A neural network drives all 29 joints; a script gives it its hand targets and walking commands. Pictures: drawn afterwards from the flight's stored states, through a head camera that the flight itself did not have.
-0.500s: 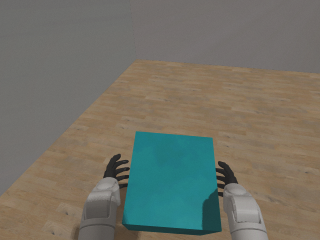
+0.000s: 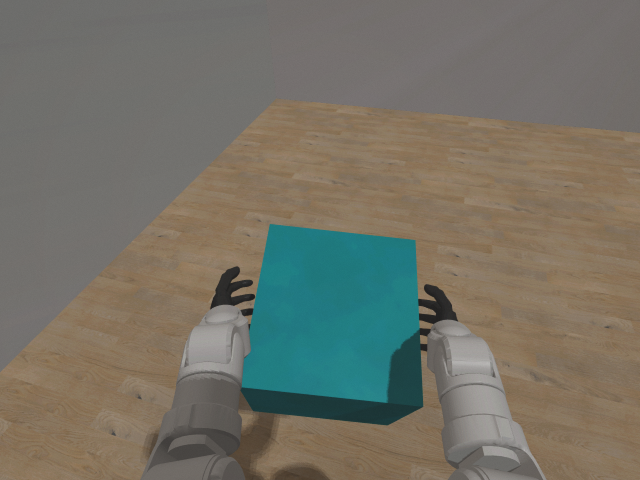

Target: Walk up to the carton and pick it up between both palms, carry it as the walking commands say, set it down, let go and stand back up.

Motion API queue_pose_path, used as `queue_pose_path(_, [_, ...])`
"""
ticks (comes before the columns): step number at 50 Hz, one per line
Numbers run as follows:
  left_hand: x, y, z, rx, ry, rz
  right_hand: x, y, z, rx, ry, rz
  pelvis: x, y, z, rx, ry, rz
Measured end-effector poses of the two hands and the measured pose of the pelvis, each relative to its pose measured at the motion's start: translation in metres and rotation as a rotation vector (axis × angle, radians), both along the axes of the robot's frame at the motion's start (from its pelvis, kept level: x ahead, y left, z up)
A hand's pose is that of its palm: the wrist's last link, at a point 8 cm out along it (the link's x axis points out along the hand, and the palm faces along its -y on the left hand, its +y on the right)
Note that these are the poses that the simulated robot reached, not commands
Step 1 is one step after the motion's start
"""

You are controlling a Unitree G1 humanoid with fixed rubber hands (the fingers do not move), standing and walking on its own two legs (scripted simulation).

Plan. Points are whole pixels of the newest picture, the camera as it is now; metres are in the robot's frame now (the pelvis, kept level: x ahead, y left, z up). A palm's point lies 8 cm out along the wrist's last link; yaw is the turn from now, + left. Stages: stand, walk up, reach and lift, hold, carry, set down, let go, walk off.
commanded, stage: hold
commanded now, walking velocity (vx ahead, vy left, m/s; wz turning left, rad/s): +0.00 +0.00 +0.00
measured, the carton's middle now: (331, 328) +0.37 +0.00 -0.03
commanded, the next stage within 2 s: set down in 0.10 s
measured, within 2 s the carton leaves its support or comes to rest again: neither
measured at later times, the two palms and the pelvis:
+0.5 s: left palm (225, 346) +0.32 +0.15 +0.01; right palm (444, 347) +0.31 -0.16 +0.00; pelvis +0.04 -0.01 +0.01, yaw +0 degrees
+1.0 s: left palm (250, 352) +0.36 +0.13 -0.06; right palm (442, 356) +0.34 -0.18 -0.07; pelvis +0.04 -0.01 -0.01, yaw +0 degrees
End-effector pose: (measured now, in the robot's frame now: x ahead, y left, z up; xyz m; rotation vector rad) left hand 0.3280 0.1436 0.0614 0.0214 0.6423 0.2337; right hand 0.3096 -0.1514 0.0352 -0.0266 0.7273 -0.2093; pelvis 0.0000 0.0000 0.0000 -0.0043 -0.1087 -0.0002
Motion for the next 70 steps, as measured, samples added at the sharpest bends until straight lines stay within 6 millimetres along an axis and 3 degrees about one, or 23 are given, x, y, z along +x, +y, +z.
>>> queue_pose_path(12, [0.023,-0.006,-0.011,-0.029,0.019,-0.035,0.021,-0.009,-0.008,-0.010,0.015,-0.008,0.026,-0.003,0.004,0.004,0.043,-0.001])
queue_pose_path(21, [-0.003,0.002,-0.046,-0.109,0.095,-0.067,0.008,-0.014,-0.034,0.049,0.078,0.055,0.040,-0.006,0.006,0.007,0.071,-0.002])
queue_pose_path(25, [-0.009,0.008,-0.049,-0.097,0.095,-0.043,0.004,-0.008,-0.037,0.064,0.079,0.073,0.040,-0.006,0.006,0.006,0.070,-0.002])
queue_pose_path(32, [0.010,-0.001,-0.041,-0.089,0.027,-0.078,0.018,-0.016,-0.032,0.043,0.009,0.047,0.031,-0.003,0.000,0.003,0.035,-0.001])
queue_pose_path(37, [0.027,-0.015,-0.050,-0.095,0.051,-0.147,0.027,-0.031,-0.039,0.023,0.021,-0.003,0.032,-0.002,-0.003,0.001,0.022,0.000])
queue_pose_path(43, [0.031,-0.015,-0.078,-0.053,0.106,-0.134,0.033,-0.030,-0.065,0.040,0.066,0.013,0.040,-0.006,-0.004,0.005,0.072,0.000])
queue_pose_path(51, [0.028,-0.012,-0.131,-0.014,0.149,-0.094,0.035,-0.025,-0.115,0.034,0.101,0.044,0.041,-0.011,-0.010,0.012,0.236,0.001])
queue_pose_path(60, [0.033,-0.015,-0.182,0.026,0.094,-0.079,0.043,-0.024,-0.167,0.015,0.037,0.043,0.023,-0.015,-0.034,0.014,0.420,0.004])
queue_pose_path(70, [0.040,-0.017,-0.207,0.022,0.005,-0.034,0.050,-0.021,-0.192,-0.016,-0.053,-0.002,-0.002,-0.012,-0.066,0.008,0.478,0.005])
